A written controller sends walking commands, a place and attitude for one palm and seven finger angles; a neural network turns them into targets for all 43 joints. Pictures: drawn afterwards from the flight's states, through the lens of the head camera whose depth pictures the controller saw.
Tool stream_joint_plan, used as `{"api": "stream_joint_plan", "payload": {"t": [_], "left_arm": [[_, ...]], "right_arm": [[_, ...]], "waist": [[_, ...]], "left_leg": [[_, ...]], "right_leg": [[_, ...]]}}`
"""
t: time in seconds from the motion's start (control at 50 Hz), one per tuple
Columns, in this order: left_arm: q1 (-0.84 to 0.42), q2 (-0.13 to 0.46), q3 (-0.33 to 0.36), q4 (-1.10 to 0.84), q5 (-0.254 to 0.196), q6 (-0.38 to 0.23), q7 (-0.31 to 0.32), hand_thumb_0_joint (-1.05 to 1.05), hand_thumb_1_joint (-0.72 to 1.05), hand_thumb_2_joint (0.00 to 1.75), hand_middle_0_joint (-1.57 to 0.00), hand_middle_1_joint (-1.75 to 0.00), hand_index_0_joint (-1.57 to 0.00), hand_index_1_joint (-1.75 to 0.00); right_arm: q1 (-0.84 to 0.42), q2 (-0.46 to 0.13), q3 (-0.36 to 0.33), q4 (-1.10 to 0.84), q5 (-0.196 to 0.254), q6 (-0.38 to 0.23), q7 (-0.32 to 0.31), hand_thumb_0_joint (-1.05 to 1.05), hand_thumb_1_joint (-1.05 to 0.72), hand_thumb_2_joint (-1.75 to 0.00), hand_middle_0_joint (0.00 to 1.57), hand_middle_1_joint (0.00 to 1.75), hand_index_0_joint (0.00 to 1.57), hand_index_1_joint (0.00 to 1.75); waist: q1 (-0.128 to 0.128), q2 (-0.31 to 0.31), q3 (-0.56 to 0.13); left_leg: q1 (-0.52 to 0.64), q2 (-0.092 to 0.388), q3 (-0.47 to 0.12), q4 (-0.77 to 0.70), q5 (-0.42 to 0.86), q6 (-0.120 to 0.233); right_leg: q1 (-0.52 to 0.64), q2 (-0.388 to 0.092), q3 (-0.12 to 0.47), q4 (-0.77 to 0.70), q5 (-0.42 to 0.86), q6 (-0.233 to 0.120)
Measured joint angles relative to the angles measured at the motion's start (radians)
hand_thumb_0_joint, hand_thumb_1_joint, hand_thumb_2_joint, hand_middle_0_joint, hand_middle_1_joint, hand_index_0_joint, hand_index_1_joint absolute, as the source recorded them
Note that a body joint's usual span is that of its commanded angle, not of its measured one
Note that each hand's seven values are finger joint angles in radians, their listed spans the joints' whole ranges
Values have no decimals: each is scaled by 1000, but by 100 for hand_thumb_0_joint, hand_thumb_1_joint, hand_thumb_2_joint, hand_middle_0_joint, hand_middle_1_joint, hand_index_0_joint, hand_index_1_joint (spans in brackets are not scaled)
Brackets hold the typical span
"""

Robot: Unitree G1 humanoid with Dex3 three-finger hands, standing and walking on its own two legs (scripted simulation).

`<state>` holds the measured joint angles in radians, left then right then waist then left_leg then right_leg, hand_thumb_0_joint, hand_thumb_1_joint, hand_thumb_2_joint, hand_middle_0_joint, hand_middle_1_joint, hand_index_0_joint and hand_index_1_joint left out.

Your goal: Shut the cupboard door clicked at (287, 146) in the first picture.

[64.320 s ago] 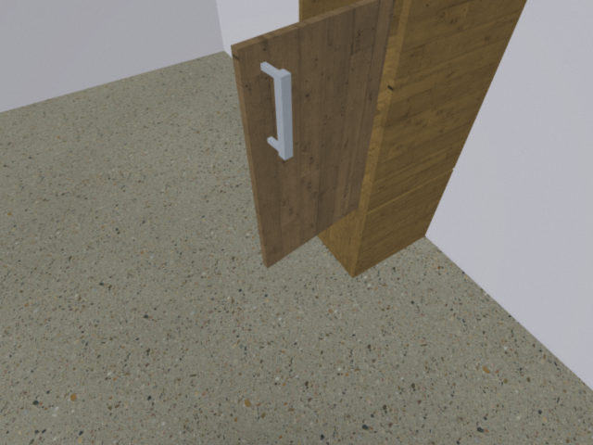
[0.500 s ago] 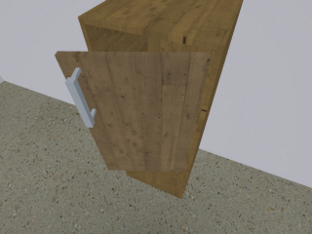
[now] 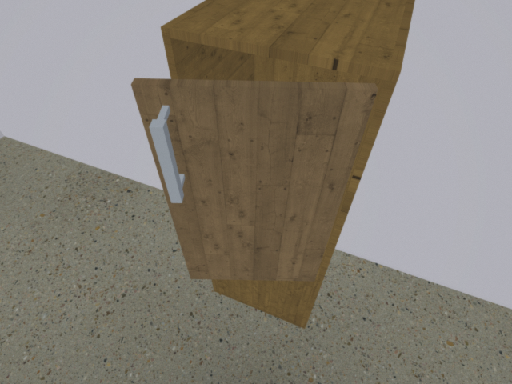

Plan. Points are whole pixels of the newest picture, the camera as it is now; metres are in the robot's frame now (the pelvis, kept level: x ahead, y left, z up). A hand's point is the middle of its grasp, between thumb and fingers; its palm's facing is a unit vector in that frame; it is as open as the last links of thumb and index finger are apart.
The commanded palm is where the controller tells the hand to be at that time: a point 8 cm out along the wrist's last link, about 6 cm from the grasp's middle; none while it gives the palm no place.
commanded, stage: come to a stop and stand still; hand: left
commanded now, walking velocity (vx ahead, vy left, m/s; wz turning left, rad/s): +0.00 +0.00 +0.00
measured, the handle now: (171, 157) +0.42 +0.17 +0.14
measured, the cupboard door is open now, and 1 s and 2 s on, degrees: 22 22 22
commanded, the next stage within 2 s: look again from close up in 0.34 s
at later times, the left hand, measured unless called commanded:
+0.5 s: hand out of the picture -0.01 +0.20 -0.17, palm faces -0.01 -0.98 -0.19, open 7.4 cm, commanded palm none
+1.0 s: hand out of the picture +0.00 +0.19 -0.17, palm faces +0.00 -0.98 -0.18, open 7.4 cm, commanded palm none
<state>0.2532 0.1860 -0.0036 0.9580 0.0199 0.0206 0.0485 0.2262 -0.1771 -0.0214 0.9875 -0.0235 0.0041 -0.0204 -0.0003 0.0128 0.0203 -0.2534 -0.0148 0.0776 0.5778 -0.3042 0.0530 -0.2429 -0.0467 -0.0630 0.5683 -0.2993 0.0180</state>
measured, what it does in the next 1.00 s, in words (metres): stands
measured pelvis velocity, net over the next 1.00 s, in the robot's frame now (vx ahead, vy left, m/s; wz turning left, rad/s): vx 0.00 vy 0.03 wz -0.02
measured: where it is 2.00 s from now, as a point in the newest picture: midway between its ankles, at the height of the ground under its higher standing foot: outside the picture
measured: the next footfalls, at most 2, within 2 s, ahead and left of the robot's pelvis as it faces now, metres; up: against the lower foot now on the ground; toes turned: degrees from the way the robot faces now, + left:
none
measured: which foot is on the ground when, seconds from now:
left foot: down 0.00-1.00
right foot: down 0.00-1.00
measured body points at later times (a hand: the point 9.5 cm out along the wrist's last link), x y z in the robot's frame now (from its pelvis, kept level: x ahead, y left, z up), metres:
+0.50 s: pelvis -0.01 +0.03 +0.01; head +0.01 +0.04 +0.46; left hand -0.01 +0.25 -0.15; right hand +0.02 -0.21 -0.15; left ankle +0.01 +0.08 -0.73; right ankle +0.00 -0.13 -0.73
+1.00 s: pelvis +0.00 +0.03 +0.01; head +0.02 +0.04 +0.46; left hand +0.00 +0.24 -0.15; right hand +0.00 -0.20 -0.15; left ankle +0.01 +0.08 -0.73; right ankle +0.00 -0.13 -0.73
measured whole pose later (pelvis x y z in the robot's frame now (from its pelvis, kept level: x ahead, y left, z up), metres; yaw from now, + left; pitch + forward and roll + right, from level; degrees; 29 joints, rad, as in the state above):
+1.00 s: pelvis +0.00 +0.03 +0.01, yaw -1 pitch -2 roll +0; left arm 0.29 0.14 -0.01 1.08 0.02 0.01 0.05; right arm 0.24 -0.14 -0.01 1.15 -0.01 -0.01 -0.03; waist 0.00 -0.02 0.06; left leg -0.17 -0.06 0.11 0.41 -0.22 0.09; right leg -0.18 -0.08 -0.03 0.43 -0.22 0.06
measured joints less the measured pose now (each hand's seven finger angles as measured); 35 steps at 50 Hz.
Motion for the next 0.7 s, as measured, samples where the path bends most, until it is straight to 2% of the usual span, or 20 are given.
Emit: {"api": "stream_joint_plan", "payload": {"t": [0.26, 0.7], "left_arm": [[29, -6, -6, 18, 1, 3, -5, 0, 91, 90, -20, -30, -20, -30], [57, -36, -14, 108, 0, -8, -1, 0, 91, 90, -20, -30, -20, -30]], "right_arm": [[-15, -1, 8, 37, 5, -6, 3, 1, -92, -90, 20, 30, 20, 30], [5, 22, 7, 136, 15, -9, 0, 1, -92, -90, 20, 30, 20, 30]], "waist": [[7, -16, 19], [5, -31, 42]], "left_leg": [[26, -30, 25, -79, 49, 32], [57, -45, 29, -141, 81, 42]], "right_leg": [[15, -25, 25, -66, 52, 30], [42, -36, 28, -122, 82, 42]]}}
